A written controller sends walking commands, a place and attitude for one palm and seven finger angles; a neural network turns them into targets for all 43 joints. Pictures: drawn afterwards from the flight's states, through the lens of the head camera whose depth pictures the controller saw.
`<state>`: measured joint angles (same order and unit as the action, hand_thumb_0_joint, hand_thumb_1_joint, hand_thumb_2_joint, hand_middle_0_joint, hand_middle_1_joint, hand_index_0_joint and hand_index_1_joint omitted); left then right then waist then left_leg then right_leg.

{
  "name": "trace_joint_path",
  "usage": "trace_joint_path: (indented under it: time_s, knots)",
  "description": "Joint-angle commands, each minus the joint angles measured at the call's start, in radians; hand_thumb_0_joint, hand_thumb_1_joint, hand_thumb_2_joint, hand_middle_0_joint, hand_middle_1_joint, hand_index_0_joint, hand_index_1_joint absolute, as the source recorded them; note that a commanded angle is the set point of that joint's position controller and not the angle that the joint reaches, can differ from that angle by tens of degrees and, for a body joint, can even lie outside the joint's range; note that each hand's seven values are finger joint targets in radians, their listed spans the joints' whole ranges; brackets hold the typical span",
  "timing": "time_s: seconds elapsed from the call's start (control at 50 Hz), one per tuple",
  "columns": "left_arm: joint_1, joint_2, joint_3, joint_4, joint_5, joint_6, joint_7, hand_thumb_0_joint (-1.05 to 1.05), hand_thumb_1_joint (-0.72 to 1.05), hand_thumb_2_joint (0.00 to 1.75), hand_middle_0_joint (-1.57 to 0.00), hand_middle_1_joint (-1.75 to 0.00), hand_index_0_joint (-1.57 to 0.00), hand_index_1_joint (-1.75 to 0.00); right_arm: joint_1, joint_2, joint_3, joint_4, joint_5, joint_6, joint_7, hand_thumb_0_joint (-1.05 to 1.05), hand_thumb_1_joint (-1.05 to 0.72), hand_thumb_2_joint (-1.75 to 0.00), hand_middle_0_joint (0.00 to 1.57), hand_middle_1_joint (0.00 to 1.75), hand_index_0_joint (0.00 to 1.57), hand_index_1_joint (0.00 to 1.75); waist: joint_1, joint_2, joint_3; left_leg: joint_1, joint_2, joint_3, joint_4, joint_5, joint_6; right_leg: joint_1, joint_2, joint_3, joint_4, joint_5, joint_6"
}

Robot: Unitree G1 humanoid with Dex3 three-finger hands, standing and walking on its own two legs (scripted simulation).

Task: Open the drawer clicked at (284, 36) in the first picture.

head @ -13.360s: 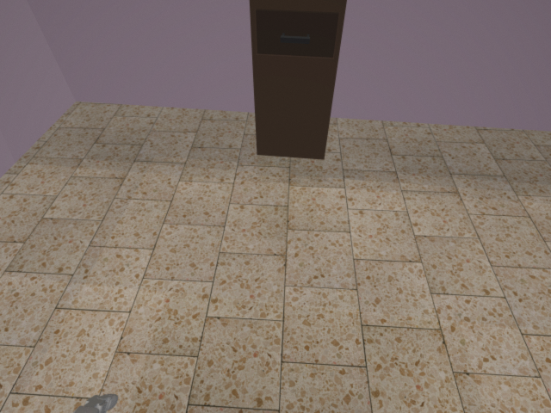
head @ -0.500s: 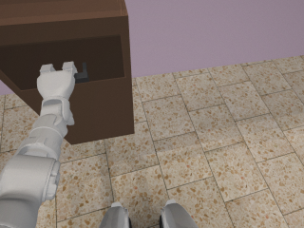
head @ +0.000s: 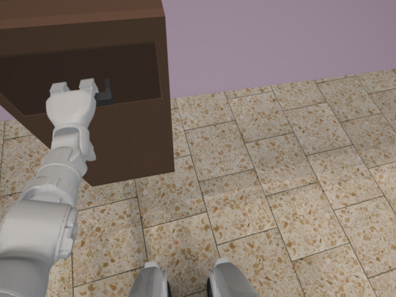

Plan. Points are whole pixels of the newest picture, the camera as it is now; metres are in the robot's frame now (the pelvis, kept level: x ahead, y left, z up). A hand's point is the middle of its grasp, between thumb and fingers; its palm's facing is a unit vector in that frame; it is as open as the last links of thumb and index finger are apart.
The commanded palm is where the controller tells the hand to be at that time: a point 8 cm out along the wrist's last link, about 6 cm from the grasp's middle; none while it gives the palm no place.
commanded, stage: close the thumb around the handle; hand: left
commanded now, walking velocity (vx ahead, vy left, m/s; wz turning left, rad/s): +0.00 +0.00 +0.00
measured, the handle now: (83, 93) +0.56 +0.21 +0.00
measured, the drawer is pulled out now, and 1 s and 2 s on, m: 0.00 0.00 0.04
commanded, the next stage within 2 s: pull the drawer open in 0.62 s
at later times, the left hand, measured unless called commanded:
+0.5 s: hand (83, 120) +0.50 +0.21 -0.02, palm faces -0.05 -0.04 -1.00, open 6.2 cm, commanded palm +0.48 +0.21 +0.03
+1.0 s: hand (83, 123) +0.49 +0.21 -0.02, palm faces -0.06 -0.04 -1.00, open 5.8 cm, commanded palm +0.46 +0.20 +0.03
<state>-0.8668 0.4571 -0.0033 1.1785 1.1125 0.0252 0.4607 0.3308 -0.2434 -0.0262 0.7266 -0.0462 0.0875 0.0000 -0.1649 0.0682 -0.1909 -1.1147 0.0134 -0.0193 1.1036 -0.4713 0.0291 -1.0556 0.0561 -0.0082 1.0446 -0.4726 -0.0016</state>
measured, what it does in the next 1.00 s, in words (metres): stands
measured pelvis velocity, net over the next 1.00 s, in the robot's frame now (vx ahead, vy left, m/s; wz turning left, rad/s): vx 0.02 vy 0.00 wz -0.02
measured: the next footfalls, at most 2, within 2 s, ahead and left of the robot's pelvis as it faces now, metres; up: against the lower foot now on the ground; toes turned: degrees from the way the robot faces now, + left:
none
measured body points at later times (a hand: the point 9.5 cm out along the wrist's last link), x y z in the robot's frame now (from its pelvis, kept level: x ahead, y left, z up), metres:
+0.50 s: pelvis +0.00 +0.00 +0.00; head +0.14 +0.01 +0.43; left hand +0.50 +0.21 +0.03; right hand +0.00 -0.27 -0.13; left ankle +0.01 +0.10 -0.65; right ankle +0.00 -0.12 -0.65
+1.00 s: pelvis +0.02 +0.00 +0.01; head +0.15 +0.01 +0.44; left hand +0.49 +0.21 +0.03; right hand +0.01 -0.26 -0.12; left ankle +0.01 +0.10 -0.65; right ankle +0.00 -0.12 -0.65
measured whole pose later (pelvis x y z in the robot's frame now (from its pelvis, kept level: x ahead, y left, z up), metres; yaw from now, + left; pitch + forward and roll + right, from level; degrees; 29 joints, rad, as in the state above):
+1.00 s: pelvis +0.02 +0.00 +0.01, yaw -1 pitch +27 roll -3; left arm -0.76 0.43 -0.01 1.07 1.09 0.04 0.47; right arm 0.34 -0.24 -0.05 0.72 -0.04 0.10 0.01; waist -0.14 0.07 -0.20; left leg -1.06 0.02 0.00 1.07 -0.49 0.03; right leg -1.01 0.06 0.02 1.01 -0.48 0.00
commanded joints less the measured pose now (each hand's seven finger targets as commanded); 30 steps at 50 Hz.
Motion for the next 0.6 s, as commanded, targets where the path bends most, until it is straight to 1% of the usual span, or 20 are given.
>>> trace_joint_path:
  time_s: [0.0,0.02,0.08,0.12,0.14,0.18,0.24,0.26,0.3,0.32,0.36,0.38,0.4,0.44,0.46,0.5,0.52,0.54,0.56,0.58]
  knots:
    - [-0.339,0.289,0.078,-0.167,-0.007,-0.001,0.031,0.0,-0.22,0.42,-0.32,-1.23,-0.32,-1.23,0.168,-0.174,-0.064,-0.043,0.0,-0.013,-0.012,0.0,-0.9,-0.9,0.2,0.3,0.2,0.3,0.015,0.034,-0.495,0.373,-0.017,0.007,-0.083,0.395,0.019,0.236,0.008,-0.02,-0.108,0.376,-0.027]
    - [-0.36,0.265,0.062,-0.171,-0.01,-0.004,0.031,0.0,-0.16,0.44,-0.32,-1.24,-0.32,-1.24,0.164,-0.172,-0.066,-0.04,-0.003,-0.013,-0.011,0.0,-0.9,-0.9,0.2,0.3,0.2,0.3,0.001,0.049,-0.484,0.38,-0.015,0.003,-0.079,0.402,0.019,0.211,0.009,-0.022,-0.106,0.374,-0.028]
    - [-0.341,0.269,0.069,-0.178,0.0,-0.006,0.043,0.0,0.0,0.52,-0.34,-1.25,-0.34,-1.25,0.17,-0.174,-0.069,-0.039,-0.002,-0.013,-0.009,0.0,-0.9,-0.9,0.2,0.3,0.2,0.3,0.008,0.04,-0.476,0.381,-0.013,0.004,-0.078,0.409,0.017,0.21,0.01,-0.025,-0.105,0.374,-0.027]
    - [-0.332,0.273,0.082,-0.192,-0.006,-0.008,0.047,0.0,0.12,0.56,-0.34,-1.27,-0.34,-1.27,0.166,-0.173,-0.071,-0.039,-0.004,-0.013,-0.005,0.0,-0.9,-0.9,0.2,0.3,0.2,0.3,0.018,0.056,-0.5,0.4,-0.014,0.006,-0.074,0.432,0.015,0.214,0.011,-0.025,-0.099,0.389,-0.029]
    - [-0.342,0.266,0.071,-0.192,-0.003,-0.007,0.05,0.0,0.17,0.59,-0.35,-1.27,-0.35,-1.27,0.171,-0.173,-0.072,-0.038,-0.003,-0.013,-0.005,0.0,-0.9,-0.9,0.2,0.3,0.2,0.3,0.008,0.051,-0.503,0.402,-0.012,0.004,-0.075,0.431,0.015,0.212,0.01,-0.027,-0.101,0.388,-0.027]
    - [-0.337,0.257,0.065,-0.174,-0.006,-0.001,0.052,0.0,0.28,0.64,-0.36,-1.28,-0.36,-1.28,0.172,-0.173,-0.071,-0.036,-0.001,-0.012,-0.004,0.0,-0.9,-0.9,0.2,0.3,0.2,0.3,0.005,0.03,-0.476,0.383,-0.013,0.005,-0.077,0.415,0.017,0.214,0.01,-0.027,-0.107,0.382,-0.026]
    - [-0.356,0.295,0.083,-0.172,-0.004,0.007,0.055,0.0,0.45,0.71,-0.37,-1.3,-0.37,-1.3,0.168,-0.181,-0.068,-0.036,0.0,-0.009,-0.007,0.0,-0.9,-0.9,0.2,0.3,0.2,0.3,0.007,0.036,-0.483,0.376,-0.014,0.001,-0.081,0.399,0.016,0.21,0.009,-0.026,-0.103,0.363,-0.026]
    - [-0.363,0.266,0.06,-0.159,-0.005,0.013,0.056,0.0,0.51,0.73,-0.37,-1.31,-0.37,-1.31,0.169,-0.177,-0.069,-0.035,0.0,-0.01,-0.007,0.0,-0.9,-0.9,0.2,0.3,0.2,0.3,-0.005,0.036,-0.465,0.375,-0.014,0.006,-0.082,0.396,0.019,0.206,0.01,-0.025,-0.111,0.367,-0.025]
    - [-0.353,0.277,0.073,-0.182,-0.005,0.016,0.057,0.0,0.62,0.78,-0.38,-1.32,-0.38,-1.32,0.171,-0.179,-0.071,-0.037,-0.002,-0.01,-0.004,0.0,-0.9,-0.9,0.2,0.3,0.2,0.3,0.01,0.061,-0.496,0.403,-0.014,0.007,-0.084,0.425,0.015,0.219,0.009,-0.027,-0.107,0.386,-0.026]
    - [-0.344,0.282,0.082,-0.176,-0.009,0.02,0.053,0.0,0.68,0.8,-0.38,-1.33,-0.38,-1.33,0.167,-0.179,-0.07,-0.035,-0.003,-0.007,-0.004,0.0,-0.9,-0.9,0.2,0.3,0.2,0.3,0.014,0.046,-0.511,0.41,-0.014,0.003,-0.078,0.438,0.014,0.221,0.01,-0.027,-0.101,0.394,-0.028]
    - [-0.367,0.253,0.051,-0.167,-0.005,0.026,0.05,0.0,0.79,0.85,-0.39,-1.34,-0.39,-1.34,0.171,-0.177,-0.07,-0.034,0.0,-0.008,-0.006,0.0,-0.9,-0.9,0.2,0.3,0.2,0.3,-0.004,0.049,-0.478,0.41,-0.01,0.0,-0.085,0.424,0.014,0.196,0.01,-0.032,-0.109,0.37,-0.025]
    - [-0.348,0.244,0.05,-0.148,-0.01,0.03,0.048,0.0,0.84,0.88,-0.4,-1.34,-0.4,-1.34,0.17,-0.177,-0.07,-0.036,0.0,-0.008,-0.004,0.0,-0.9,-0.9,0.2,0.3,0.2,0.3,-0.002,0.039,-0.463,0.399,-0.013,0.004,-0.087,0.408,0.016,0.198,0.011,-0.03,-0.116,0.36,-0.025]
    - [-0.37,0.266,0.058,-0.164,-0.008,0.027,0.048,0.0,0.9,0.9,-0.4,-1.35,-0.4,-1.35,0.169,-0.179,-0.068,-0.035,0.002,-0.008,-0.006,0.0,-0.9,-0.9,0.2,0.3,0.2,0.3,-0.005,0.039,-0.465,0.396,-0.011,0.003,-0.087,0.402,0.016,0.201,0.01,-0.029,-0.116,0.36,-0.024]
    - [-0.364,0.271,0.064,-0.168,-0.011,0.024,0.042,0.0,0.9,0.9,-0.4,-1.35,-0.4,-1.35,0.17,-0.18,-0.067,-0.039,0.001,-0.008,-0.007,0.0,-0.9,-0.9,0.2,0.3,0.2,0.3,0.006,0.057,-0.487,0.41,-0.012,0.001,-0.09,0.415,0.015,0.207,0.01,-0.03,-0.109,0.363,-0.027]
    - [-0.355,0.267,0.062,-0.158,-0.01,0.024,0.04,0.0,0.9,0.9,-0.4,-1.35,-0.4,-1.35,0.17,-0.18,-0.067,-0.037,0.001,-0.007,-0.007,0.0,-0.9,-0.9,0.2,0.3,0.2,0.3,0.002,0.044,-0.481,0.413,-0.01,-0.001,-0.089,0.419,0.015,0.2,0.011,-0.031,-0.111,0.364,-0.027]
    - [-0.338,0.275,0.072,-0.165,-0.011,0.019,0.035,0.0,0.9,0.9,-0.4,-1.35,-0.4,-1.35,0.172,-0.179,-0.067,-0.041,0.0,-0.007,-0.007,0.0,-0.9,-0.9,0.2,0.3,0.2,0.3,0.011,0.038,-0.484,0.407,-0.011,0.002,-0.088,0.426,0.016,0.219,0.011,-0.03,-0.109,0.378,-0.027]
    - [-0.333,0.279,0.08,-0.176,-0.015,0.014,0.033,0.0,0.9,0.9,-0.4,-1.35,-0.4,-1.35,0.168,-0.179,-0.067,-0.042,-0.001,-0.007,-0.007,0.0,-0.9,-0.9,0.2,0.3,0.2,0.3,0.016,0.035,-0.504,0.414,-0.011,0.0,-0.086,0.441,0.015,0.226,0.011,-0.029,-0.104,0.389,-0.027]
    - [-0.334,0.26,0.064,-0.184,-0.008,0.01,0.034,0.0,0.9,0.9,-0.4,-1.35,-0.4,-1.35,0.171,-0.176,-0.068,-0.045,0.0,-0.007,-0.007,0.0,-0.9,-0.9,0.2,0.3,0.2,0.3,0.013,0.052,-0.501,0.423,-0.01,0.0,-0.086,0.45,0.014,0.217,0.011,-0.029,-0.104,0.394,-0.027]
    - [-0.327,0.236,0.053,-0.182,-0.011,0.007,0.034,0.0,0.9,0.9,-0.4,-1.35,-0.4,-1.35,0.17,-0.174,-0.071,-0.044,0.0,-0.008,-0.006,0.0,-0.9,-0.9,0.2,0.3,0.2,0.3,0.011,0.046,-0.494,0.423,-0.009,0.001,-0.086,0.442,0.014,0.212,0.011,-0.031,-0.108,0.386,-0.027]
    - [-0.327,0.24,0.054,-0.177,-0.01,0.006,0.035,0.0,0.9,0.9,-0.4,-1.35,-0.4,-1.35,0.17,-0.176,-0.071,-0.04,0.0,-0.008,-0.006,0.0,-0.9,-0.9,0.2,0.3,0.2,0.3,0.007,0.039,-0.479,0.421,-0.007,-0.002,-0.088,0.441,0.013,0.202,0.011,-0.034,-0.108,0.376,-0.027]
